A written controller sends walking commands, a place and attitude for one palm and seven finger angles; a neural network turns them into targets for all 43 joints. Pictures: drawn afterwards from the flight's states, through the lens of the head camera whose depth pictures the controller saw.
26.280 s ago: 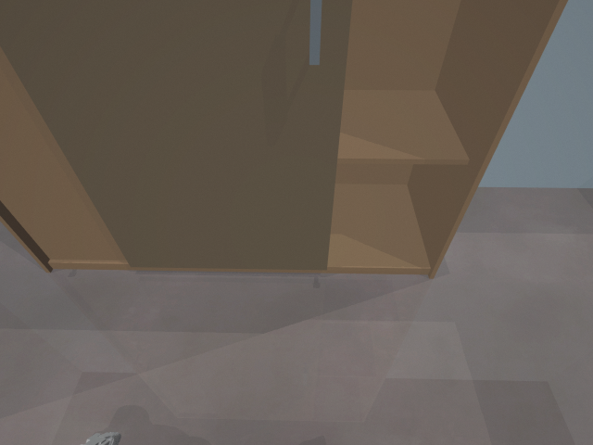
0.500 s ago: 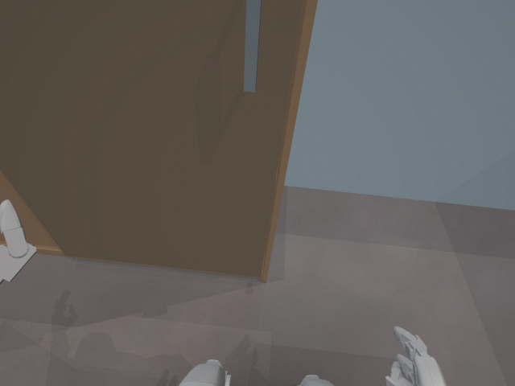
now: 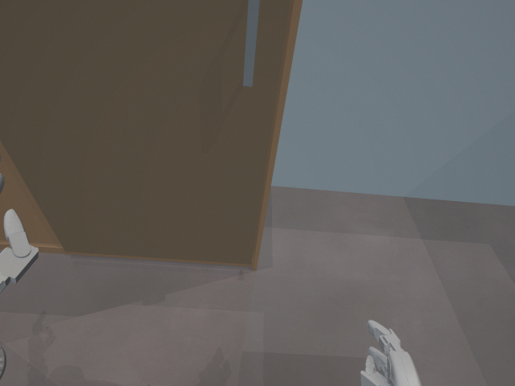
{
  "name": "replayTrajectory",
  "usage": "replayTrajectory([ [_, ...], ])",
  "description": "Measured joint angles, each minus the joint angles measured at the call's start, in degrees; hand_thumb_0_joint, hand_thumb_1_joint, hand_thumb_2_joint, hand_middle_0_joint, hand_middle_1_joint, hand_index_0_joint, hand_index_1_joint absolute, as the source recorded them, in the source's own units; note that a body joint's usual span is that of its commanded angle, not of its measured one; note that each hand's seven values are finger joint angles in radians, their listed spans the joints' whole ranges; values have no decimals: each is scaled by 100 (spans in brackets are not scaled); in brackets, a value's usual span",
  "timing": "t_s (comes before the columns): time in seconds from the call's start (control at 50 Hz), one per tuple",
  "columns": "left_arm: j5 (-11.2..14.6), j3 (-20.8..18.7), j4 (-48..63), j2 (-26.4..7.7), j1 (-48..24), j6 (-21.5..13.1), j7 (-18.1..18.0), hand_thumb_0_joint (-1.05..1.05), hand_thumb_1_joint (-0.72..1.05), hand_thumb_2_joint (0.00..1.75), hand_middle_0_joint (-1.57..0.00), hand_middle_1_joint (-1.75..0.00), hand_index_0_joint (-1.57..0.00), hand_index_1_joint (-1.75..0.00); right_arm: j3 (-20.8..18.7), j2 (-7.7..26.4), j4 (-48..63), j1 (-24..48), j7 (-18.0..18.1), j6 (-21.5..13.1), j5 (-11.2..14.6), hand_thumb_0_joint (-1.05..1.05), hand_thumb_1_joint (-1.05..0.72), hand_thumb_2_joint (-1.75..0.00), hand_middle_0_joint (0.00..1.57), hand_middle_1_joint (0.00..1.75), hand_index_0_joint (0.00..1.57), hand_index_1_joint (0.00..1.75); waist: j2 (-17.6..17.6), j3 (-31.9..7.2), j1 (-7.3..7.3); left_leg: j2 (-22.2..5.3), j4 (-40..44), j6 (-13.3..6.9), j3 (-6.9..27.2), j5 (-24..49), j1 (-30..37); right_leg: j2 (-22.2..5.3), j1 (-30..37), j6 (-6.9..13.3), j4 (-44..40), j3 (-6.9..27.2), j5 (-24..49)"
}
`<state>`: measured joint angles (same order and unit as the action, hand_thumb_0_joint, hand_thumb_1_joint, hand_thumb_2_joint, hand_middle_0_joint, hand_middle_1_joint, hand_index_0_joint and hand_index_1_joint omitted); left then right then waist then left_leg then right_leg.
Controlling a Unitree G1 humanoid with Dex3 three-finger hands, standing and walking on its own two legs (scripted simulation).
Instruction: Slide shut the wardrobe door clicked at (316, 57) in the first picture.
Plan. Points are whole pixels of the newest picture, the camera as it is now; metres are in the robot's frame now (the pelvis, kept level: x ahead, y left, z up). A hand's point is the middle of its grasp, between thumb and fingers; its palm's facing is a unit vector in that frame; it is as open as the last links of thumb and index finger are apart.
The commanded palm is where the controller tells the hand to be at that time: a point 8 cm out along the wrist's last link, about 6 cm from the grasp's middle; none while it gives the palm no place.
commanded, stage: stop stepping back and stand still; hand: left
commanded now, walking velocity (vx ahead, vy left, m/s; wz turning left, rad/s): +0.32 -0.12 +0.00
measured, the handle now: (251, 34) +0.75 +0.06 +0.25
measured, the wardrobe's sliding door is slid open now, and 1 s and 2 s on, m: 0.00 0.00 0.00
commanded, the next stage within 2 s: let the arm hang, fingers relaxed in 0.62 s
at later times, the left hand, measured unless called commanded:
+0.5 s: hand (8, 289) +0.17 +0.27 +0.18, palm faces +0.37 -0.83 -0.41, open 7.4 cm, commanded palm +0.10 +0.31 +0.18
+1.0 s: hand out of the picture +0.02 +0.17 -0.16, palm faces -0.01 -0.98 -0.18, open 7.2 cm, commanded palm none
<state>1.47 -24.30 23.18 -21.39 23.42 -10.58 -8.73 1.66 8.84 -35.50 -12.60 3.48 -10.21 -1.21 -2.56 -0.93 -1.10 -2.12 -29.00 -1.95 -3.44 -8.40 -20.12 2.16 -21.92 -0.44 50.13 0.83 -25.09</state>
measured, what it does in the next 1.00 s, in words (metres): steps on the spot: right foot, then left foot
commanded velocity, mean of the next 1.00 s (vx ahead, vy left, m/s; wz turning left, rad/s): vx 0.09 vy -0.03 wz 0.00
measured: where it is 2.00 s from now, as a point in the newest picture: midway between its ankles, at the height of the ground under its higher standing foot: outside the picture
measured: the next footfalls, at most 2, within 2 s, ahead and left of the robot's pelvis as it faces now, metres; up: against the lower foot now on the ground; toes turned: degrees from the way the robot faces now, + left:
right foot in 0.12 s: -0.01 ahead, -0.09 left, +0.01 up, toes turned -1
left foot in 0.36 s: -0.01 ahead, +0.13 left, +0.01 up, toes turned +1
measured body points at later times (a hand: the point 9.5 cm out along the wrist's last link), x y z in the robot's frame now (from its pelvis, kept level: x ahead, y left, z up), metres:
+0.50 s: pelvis -0.07 +0.02 -0.01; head -0.09 +0.05 +0.44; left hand +0.14 +0.31 +0.20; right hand +0.03 -0.22 -0.09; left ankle +0.00 +0.17 -0.73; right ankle -0.05 -0.07 -0.69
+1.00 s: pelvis -0.07 +0.01 -0.01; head -0.06 +0.00 +0.44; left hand +0.02 +0.23 -0.15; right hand +0.03 -0.24 -0.15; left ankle -0.02 +0.15 -0.72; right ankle -0.05 -0.09 -0.73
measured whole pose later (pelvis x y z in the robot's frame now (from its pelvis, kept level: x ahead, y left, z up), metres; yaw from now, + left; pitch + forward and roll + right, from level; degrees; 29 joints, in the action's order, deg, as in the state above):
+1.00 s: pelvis -0.07 +0.01 -0.01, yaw +0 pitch -1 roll +1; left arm -0.6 -0.1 -46.8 -7.9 14.9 2.4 -0.3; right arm -0.4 14.1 -48.6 -10.4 0.1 1.5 -1.8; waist 0.8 2.2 -2.4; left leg -0.9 -41.9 0.3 -0.1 -21.8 -22.8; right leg 0.1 -18.7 1.7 39.9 -1.3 -19.9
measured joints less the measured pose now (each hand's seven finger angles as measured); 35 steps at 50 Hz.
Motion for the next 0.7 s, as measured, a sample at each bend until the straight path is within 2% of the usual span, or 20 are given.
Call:
replayTrajectory([
  [0.04,-8,97,258,-15,393,46,2,1,89,90,-21,-30,-20,-30,21,-6,82,-189,-43,52,-13,2,-90,-90,20,30,20,30,73,-110,-95,-116,283,22,-22,-136,65,102,272,107,-393,-416,-117],
  [0.08,-25,163,521,-129,719,74,5,1,89,90,-21,-30,-21,-30,15,29,178,-373,-20,147,-40,2,-90,-90,20,30,20,30,118,-211,-142,-172,241,92,-35,-585,-44,180,764,247,-1228,-744,-235],
  [0.1,-38,127,676,-263,832,86,7,1,89,90,-21,-30,-21,-30,-2,52,246,-448,-3,199,-50,2,-90,-90,21,30,20,30,42,-266,-125,-130,-54,130,-94,-1063,-258,159,1003,408,-1712,-708,-351],
  [0.12,-49,43,821,-414,874,73,14,1,89,90,-21,-30,-21,-30,-29,88,281,-476,8,241,-42,1,-90,-90,21,30,20,30,-108,-319,-39,-37,-709,170,-153,-1376,-640,67,1070,631,-2132,-458,-345],
  [0.14,-56,2,848,-428,807,18,35,1,89,89,-21,-30,-21,-30,-72,178,184,-411,19,294,-53,1,-90,-90,21,30,20,30,-91,-263,88,-42,-1534,218,-58,-1472,-969,54,926,697,-2155,-396,342],
  [0.18,-52,-30,671,-382,609,-100,46,1,88,89,-22,-30,-21,-30,-148,322,-137,-342,35,415,-71,1,-90,-90,21,30,20,30,-32,-216,220,-57,-2734,273,99,-1464,-1295,40,775,645,-1937,-354,897],
  [0.22,-38,-30,343,-267,437,-148,20,1,88,89,-22,-30,-21,-30,-189,409,-354,-434,82,481,-31,2,-90,-90,20,30,20,30,-20,-326,244,-92,-3062,253,75,-1299,-1288,-37,790,537,-1954,-336,882],
  [0.28,-40,6,-66,-38,236,-86,-56,1,88,89,-22,-30,-21,-30,-211,498,-469,-597,185,434,8,2,-90,-90,20,30,20,30,-49,-453,236,-195,-2433,179,-76,-1322,-832,-239,764,428,-1971,-369,904],
  [0.34,-42,134,-127,127,98,16,-114,1,89,90,-21,-30,-21,-30,-211,588,-410,-702,268,284,-13,2,-91,-90,20,30,20,30,-12,-437,145,-268,-1053,96,-162,-1428,26,-370,594,330,-1575,-452,656],
  [0.36,-25,161,-38,147,64,36,-116,1,89,90,-21,-30,-21,-30,-221,637,-326,-701,285,218,-18,2,-91,-90,20,30,20,30,76,-400,79,-301,-606,33,-55,-1342,211,-347,418,293,-1226,-487,367],
  [0.38,-23,145,18,111,3,30,-115,1,89,90,-21,-30,-21,-30,-241,586,-313,-610,287,183,-21,2,-91,-90,20,30,20,30,49,-283,-5,-283,-633,82,-33,-829,139,-343,225,237,-744,-427,27],
  [0.44,-45,-18,119,-115,87,-44,-13,1,89,90,-21,-30,-21,-30,-204,230,-331,-405,163,190,-49,2,-91,-90,20,30,20,30,-130,-71,-171,-252,-734,226,-117,-575,149,-268,-280,146,580,-294,-142],
  [0.46,-57,-51,193,-180,189,-57,19,1,89,90,-21,-30,-21,-30,-176,133,-301,-417,106,192,-57,2,-91,-90,20,30,20,30,-103,-63,-222,-285,-650,245,-92,-551,175,-249,-328,135,665,-375,-86],
  [0.5,-70,-83,374,-260,454,-103,43,1,89,90,-21,-30,-21,-30,-104,5,-217,-501,11,211,-54,2,-91,-90,20,30,20,30,44,-78,-254,-409,-480,285,-34,-498,206,-212,-178,132,221,-615,-17],
  [0.54,-74,-132,534,-372,726,-135,36,1,89,90,-21,-30,-21,-30,-36,-65,-101,-620,-32,265,-46,2,-91,-90,20,30,20,30,198,-124,-225,-533,-560,315,0,-721,111,-173,219,165,-629,-833,-47],
  [0.56,-76,-192,615,-478,833,-132,24,1,89,89,-21,-30,-21,-30,-8,-92,-25,-679,-42,295,-39,2,-90,-90,20,30,20,30,190,-163,-190,-526,-779,289,-11,-1029,-37,-189,447,240,-1127,-810,-171],
  [0.58,-78,-264,676,-574,874,-138,13,1,89,89,-21,-30,-21,-30,6,-103,16,-686,-49,323,-28,2,-90,-90,20,30,20,30,127,-181,-101,-465,-1207,263,-27,-1379,-274,-238,481,363,-1461,-683,65],
  [0.6,-71,-286,678,-587,815,-149,7,1,89,89,-22,-30,-21,-30,8,-68,-24,-617,-43,347,-20,2,-90,-90,20,30,20,30,126,-97,1,-407,-1782,251,31,-1564,-489,-273,395,417,-1455,-661,750],
  [0.64,-73,-197,505,-448,590,-170,10,1,88,89,-22,-30,-21,-30,-10,70,-278,-478,-40,350,-24,2,-90,-90,21,30,20,30,230,17,132,-297,-2646,243,157,-1683,-749,-286,377,377,-1271,-686,901],
  [0.7,-46,-85,221,-112,434,-114,-15,1,88,89,-22,-30,-21,-30,-31,241,-492,-393,-8,380,0,2,-90,-90,21,30,20,30,258,-34,241,-196,-2458,204,2,-1481,-616,-342,509,265,-1395,-631,749],
])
